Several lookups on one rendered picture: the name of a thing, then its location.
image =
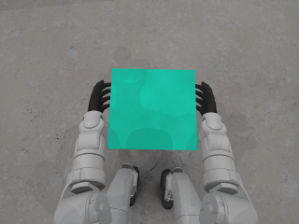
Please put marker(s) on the robot right shin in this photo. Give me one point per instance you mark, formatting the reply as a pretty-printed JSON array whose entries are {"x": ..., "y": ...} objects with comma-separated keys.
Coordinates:
[{"x": 176, "y": 170}]

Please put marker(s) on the robot right upper arm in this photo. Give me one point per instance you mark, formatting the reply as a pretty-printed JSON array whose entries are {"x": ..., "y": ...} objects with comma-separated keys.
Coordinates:
[{"x": 223, "y": 208}]

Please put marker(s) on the left robot thigh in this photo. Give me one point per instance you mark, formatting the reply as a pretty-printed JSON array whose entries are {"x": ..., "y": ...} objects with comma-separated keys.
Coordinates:
[{"x": 119, "y": 193}]

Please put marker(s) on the right robot hand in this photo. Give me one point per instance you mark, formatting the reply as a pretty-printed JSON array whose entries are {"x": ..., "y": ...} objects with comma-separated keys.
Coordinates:
[{"x": 208, "y": 104}]

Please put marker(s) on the left robot forearm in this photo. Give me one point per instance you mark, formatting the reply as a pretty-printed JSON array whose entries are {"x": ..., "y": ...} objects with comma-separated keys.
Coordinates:
[{"x": 89, "y": 157}]

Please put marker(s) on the right robot forearm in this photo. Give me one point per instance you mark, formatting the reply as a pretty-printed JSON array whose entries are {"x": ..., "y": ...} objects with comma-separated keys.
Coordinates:
[{"x": 218, "y": 159}]

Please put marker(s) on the robot left upper arm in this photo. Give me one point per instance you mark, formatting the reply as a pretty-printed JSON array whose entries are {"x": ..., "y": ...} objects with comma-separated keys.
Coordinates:
[{"x": 90, "y": 207}]

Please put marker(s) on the left robot hand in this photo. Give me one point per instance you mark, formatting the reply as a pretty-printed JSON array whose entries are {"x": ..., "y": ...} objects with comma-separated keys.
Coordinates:
[{"x": 96, "y": 100}]

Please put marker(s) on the carton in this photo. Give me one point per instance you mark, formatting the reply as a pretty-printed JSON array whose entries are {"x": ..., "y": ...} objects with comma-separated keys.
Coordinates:
[{"x": 152, "y": 109}]

